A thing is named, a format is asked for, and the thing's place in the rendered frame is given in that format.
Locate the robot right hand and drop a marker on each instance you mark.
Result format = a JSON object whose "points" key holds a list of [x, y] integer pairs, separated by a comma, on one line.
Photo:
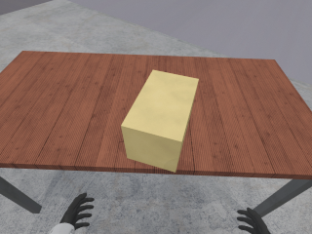
{"points": [[254, 220]]}

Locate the table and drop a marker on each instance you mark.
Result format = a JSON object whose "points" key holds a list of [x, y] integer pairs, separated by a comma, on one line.
{"points": [[63, 111]]}

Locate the robot left forearm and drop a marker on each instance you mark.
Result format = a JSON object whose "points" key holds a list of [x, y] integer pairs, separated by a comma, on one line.
{"points": [[63, 228]]}

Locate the robot left hand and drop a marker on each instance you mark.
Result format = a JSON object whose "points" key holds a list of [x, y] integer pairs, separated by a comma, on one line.
{"points": [[72, 215]]}

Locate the carton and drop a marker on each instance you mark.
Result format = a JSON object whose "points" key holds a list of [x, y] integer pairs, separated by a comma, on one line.
{"points": [[155, 127]]}

